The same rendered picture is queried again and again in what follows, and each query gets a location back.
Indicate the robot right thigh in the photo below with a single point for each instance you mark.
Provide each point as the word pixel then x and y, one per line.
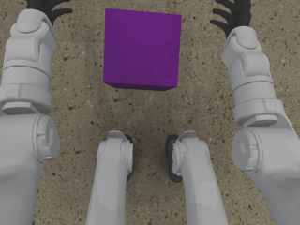
pixel 204 205

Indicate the left robot upper arm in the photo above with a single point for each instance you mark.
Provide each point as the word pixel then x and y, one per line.
pixel 27 143

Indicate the robot left forearm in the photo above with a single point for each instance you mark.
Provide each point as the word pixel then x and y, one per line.
pixel 27 67

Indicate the right robot upper arm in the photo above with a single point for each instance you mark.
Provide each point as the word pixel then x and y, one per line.
pixel 271 158

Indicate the robot right forearm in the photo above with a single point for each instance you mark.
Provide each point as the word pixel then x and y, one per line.
pixel 255 100

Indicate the left robot hand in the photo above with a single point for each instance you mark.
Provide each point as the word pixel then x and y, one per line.
pixel 46 6

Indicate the left robot foot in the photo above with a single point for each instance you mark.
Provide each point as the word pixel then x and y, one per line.
pixel 131 141

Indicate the carton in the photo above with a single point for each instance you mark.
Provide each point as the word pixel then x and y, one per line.
pixel 141 49

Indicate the right robot hand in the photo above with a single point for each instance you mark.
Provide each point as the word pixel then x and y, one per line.
pixel 240 15

